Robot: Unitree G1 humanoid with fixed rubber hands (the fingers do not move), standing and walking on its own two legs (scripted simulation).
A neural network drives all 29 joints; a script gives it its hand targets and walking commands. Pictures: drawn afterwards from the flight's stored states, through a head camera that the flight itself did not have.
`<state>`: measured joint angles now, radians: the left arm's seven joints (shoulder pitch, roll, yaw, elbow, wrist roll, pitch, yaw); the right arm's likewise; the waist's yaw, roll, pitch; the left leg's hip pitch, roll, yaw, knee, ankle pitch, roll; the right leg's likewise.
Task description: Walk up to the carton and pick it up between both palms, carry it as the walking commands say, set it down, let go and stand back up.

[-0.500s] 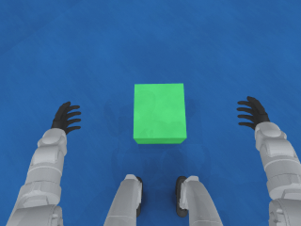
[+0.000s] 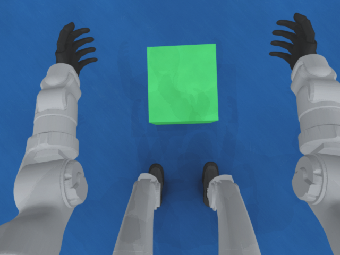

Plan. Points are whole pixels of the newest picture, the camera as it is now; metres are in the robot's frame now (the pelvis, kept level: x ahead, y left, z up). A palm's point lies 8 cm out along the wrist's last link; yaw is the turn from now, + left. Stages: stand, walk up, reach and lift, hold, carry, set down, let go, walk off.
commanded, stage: reach and lift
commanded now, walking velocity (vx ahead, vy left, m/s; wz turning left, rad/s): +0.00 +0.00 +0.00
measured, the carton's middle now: (181, 89) +0.54 +0.01 -0.55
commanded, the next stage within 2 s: none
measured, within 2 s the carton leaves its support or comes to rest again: neither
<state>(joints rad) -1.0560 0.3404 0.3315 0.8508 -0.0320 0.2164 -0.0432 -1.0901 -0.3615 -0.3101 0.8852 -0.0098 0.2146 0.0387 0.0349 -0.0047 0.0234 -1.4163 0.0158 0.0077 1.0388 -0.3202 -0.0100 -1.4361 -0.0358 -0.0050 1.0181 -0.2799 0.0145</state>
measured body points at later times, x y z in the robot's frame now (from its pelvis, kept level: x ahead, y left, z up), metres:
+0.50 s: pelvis +0.00 +0.00 -0.05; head +0.33 +0.00 +0.26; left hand +0.54 +0.24 -0.16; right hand +0.55 -0.21 -0.16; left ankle +0.06 +0.12 -0.63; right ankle +0.08 -0.13 -0.63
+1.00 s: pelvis -0.03 +0.00 -0.20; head +0.33 +0.00 +0.07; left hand +0.54 +0.24 -0.32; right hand +0.55 -0.21 -0.33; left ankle +0.06 +0.12 -0.63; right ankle +0.08 -0.13 -0.63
